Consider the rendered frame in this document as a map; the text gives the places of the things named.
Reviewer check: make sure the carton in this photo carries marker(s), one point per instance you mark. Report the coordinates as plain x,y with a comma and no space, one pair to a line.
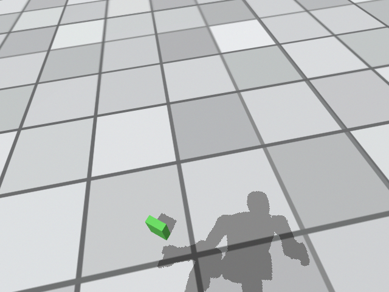
158,227

